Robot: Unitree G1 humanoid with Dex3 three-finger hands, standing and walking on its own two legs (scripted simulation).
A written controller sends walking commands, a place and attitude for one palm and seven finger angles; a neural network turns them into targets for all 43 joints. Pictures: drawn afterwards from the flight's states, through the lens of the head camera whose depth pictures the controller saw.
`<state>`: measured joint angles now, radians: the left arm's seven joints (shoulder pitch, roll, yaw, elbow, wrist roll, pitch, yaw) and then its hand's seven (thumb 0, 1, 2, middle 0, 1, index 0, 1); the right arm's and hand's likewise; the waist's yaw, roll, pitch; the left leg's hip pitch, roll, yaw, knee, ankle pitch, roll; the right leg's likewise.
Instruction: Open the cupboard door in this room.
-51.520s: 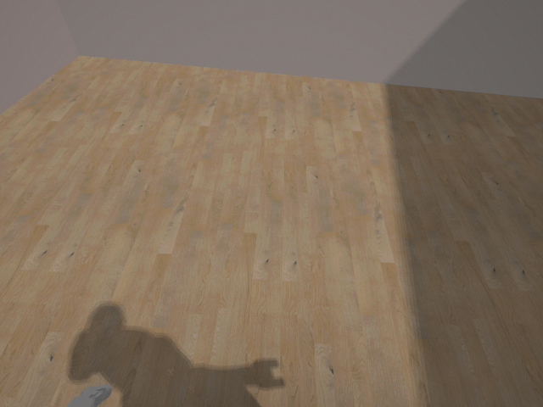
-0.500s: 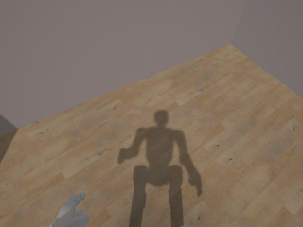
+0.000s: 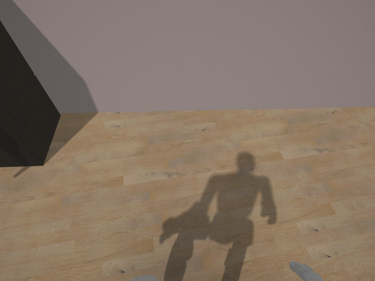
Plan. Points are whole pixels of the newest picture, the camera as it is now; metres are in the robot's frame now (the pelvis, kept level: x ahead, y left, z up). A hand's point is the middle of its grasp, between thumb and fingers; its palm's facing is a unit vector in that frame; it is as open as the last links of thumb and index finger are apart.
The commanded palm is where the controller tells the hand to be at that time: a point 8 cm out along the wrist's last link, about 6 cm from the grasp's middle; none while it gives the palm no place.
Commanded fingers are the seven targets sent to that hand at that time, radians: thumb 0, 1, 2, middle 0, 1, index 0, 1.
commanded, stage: turn to face it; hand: left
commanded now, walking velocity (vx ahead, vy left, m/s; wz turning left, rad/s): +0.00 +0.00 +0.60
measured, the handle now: out of the picture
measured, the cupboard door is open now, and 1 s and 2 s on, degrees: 48 48 48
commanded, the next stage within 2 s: take the last steps up to it in 1.66 s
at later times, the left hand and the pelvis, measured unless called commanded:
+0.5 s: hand out of the picture +0.12 +0.20 -0.13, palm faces +0.22 -0.94 -0.27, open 7.4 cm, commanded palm none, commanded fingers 0.00 0.90 0.90 -0.20 -0.30 -0.20 -0.30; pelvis +0.02 -0.02 +0.01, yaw +14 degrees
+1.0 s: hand out of the picture -0.08 +0.17 -0.17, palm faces +0.58 -0.77 -0.25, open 7.3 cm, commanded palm none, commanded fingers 0.00 0.90 0.90 -0.20 -0.30 -0.20 -0.30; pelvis +0.02 -0.02 +0.01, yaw +35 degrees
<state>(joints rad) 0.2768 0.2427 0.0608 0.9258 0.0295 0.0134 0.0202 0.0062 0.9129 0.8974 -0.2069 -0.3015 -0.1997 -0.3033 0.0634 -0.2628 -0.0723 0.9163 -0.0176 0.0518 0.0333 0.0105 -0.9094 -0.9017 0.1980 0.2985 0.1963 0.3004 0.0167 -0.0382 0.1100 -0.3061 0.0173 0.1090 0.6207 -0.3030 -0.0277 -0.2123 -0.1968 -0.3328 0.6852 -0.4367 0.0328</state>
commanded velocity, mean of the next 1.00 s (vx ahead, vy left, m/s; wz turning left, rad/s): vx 0.00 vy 0.00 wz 0.60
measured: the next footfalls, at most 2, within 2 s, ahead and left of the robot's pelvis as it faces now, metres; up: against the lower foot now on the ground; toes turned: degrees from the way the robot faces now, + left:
right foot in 0.52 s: +0.09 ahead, -0.13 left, +0.00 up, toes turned +13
left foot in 1.02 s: -0.02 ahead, +0.09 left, +0.00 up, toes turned +41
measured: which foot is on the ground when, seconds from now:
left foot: down 0.00-0.52, up 0.54-1.00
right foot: down 0.00-0.00, up 0.02-0.50, down 0.52-1.00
